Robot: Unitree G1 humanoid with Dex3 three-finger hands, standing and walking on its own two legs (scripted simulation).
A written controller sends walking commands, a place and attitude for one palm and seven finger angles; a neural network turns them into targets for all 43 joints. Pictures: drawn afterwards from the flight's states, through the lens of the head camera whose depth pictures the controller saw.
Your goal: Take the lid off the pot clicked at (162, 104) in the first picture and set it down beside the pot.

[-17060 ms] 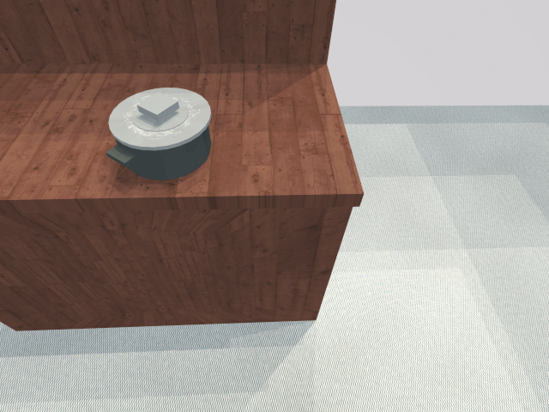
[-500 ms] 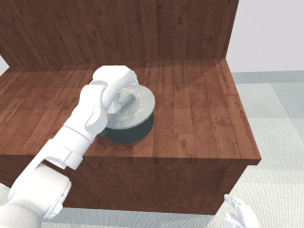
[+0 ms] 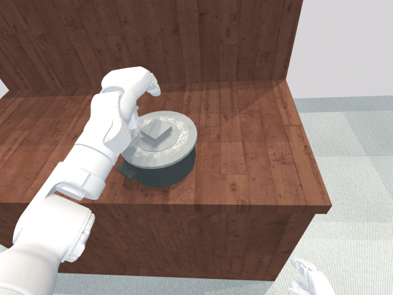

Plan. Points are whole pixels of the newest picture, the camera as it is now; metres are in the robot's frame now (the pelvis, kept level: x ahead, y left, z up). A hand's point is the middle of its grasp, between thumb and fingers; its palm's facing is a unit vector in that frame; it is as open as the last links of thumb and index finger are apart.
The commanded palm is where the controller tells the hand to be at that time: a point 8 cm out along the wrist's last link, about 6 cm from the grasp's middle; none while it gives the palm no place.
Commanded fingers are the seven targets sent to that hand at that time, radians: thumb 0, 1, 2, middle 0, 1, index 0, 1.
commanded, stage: move the open hand above the knob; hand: left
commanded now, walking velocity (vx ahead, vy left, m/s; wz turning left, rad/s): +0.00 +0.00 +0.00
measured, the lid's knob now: (156, 130) +0.46 +0.11 +0.09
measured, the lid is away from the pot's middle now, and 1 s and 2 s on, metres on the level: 0.01 0.01 0.00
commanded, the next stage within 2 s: lower the open fingers around the knob in 0.20 s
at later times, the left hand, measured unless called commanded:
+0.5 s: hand (145, 123) +0.42 +0.12 +0.15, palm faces -0.22 -0.02 -0.97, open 10.1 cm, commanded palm +0.41 +0.12 +0.21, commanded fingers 0.00 -0.33 1.51 -0.84 -0.08 -0.84 -0.08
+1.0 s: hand (148, 135) +0.42 +0.12 +0.12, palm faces -0.27 -0.06 -0.96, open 10.6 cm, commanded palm +0.40 +0.12 +0.18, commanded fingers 0.00 -0.33 1.51 -0.84 -0.08 -0.84 -0.08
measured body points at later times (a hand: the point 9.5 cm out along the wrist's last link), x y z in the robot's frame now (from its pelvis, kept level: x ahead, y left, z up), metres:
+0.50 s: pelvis +0.00 +0.01 +0.00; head +0.01 -0.03 +0.45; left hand +0.43 +0.12 +0.21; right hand +0.17 -0.23 -0.11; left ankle -0.02 +0.08 -0.74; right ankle +0.01 -0.10 -0.74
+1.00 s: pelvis +0.01 +0.01 +0.00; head +0.02 -0.02 +0.45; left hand +0.43 +0.12 +0.17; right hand +0.16 -0.23 -0.12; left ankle -0.02 +0.08 -0.74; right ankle +0.01 -0.10 -0.74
